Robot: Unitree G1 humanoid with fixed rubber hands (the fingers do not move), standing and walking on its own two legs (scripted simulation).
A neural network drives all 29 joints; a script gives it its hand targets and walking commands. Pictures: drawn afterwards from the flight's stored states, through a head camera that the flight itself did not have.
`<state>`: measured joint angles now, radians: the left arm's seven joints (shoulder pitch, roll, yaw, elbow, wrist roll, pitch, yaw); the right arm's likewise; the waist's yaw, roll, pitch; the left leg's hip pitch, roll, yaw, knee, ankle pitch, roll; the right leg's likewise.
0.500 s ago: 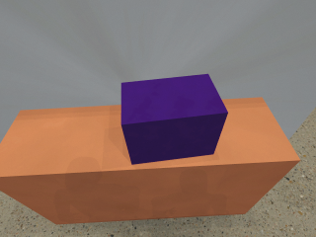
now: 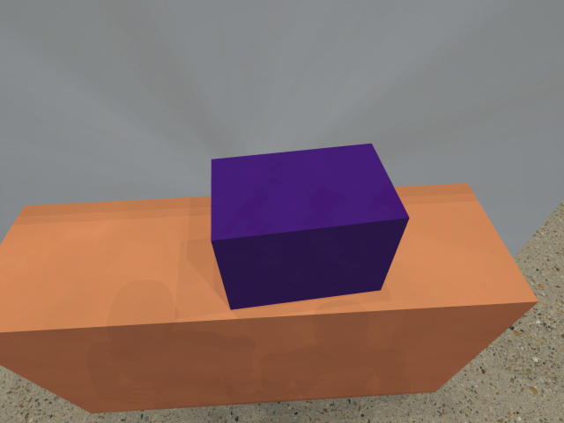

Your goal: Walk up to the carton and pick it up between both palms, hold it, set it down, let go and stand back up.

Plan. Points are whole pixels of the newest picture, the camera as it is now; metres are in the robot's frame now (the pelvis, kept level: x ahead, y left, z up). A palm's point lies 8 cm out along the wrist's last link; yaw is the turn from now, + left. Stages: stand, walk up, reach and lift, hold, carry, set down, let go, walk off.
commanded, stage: stand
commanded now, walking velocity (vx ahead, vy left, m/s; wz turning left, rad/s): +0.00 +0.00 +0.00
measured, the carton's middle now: (300, 227) +0.45 -0.02 -0.03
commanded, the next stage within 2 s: none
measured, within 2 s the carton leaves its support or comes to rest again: neither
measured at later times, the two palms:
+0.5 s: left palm out of the picture +0.05 +0.26 -0.12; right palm out of the picture +0.05 -0.26 -0.11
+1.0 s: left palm out of the picture +0.04 +0.26 -0.12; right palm out of the picture +0.04 -0.26 -0.12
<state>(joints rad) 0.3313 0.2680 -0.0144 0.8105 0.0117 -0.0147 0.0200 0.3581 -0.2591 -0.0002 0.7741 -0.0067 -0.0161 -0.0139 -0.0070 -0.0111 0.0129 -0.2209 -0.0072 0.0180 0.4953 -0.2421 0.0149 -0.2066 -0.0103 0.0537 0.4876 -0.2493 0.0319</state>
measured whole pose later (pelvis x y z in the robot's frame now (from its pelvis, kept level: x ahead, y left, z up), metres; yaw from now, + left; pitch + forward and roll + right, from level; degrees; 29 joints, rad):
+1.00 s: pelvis +0.01 +0.00 +0.00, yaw +0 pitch -2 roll +0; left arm 0.33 0.26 -0.02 0.88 0.01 0.00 0.03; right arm 0.36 -0.25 -0.01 0.83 0.00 -0.01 -0.03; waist 0.00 -0.01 0.03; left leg -0.19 -0.02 0.01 0.45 -0.23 0.02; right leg -0.19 -0.02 0.06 0.46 -0.25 0.04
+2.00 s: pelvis +0.01 +0.00 +0.00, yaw +0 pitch -2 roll +0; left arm 0.33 0.24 -0.02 0.95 0.01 0.00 0.04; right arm 0.34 -0.23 0.00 0.94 0.00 -0.01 -0.04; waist 0.00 0.00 0.04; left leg -0.17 -0.01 0.00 0.43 -0.22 0.01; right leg -0.16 -0.01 0.05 0.43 -0.24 0.03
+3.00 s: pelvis +0.02 -0.01 +0.01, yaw +1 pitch -2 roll +0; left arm 0.32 0.22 -0.02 1.00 0.00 0.00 0.05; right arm 0.33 -0.21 0.00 0.99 0.00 -0.01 -0.04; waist 0.00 0.00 0.04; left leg -0.16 -0.01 0.00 0.42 -0.23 0.00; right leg -0.15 -0.02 0.04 0.42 -0.24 0.03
